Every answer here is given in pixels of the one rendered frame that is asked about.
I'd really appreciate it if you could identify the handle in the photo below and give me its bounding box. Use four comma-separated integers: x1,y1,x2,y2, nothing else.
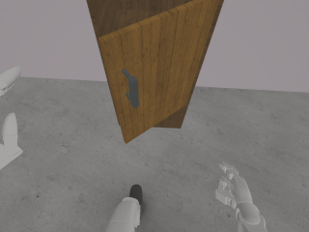
122,69,139,108

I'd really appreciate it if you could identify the right robot forearm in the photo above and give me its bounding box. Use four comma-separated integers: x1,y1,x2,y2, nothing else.
235,202,267,232

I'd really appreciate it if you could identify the robot left foot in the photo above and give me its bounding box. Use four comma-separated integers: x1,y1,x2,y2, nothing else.
129,184,143,218

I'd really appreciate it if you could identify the robot right hand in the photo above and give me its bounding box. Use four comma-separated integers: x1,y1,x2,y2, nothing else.
215,160,253,209

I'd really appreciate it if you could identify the cupboard door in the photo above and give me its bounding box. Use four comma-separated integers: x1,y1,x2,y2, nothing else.
98,0,219,144

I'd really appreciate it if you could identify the robot left hand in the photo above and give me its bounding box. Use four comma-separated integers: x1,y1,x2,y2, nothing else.
0,66,23,169

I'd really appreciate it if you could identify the left robot shin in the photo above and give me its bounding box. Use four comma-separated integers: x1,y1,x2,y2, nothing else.
122,197,139,205

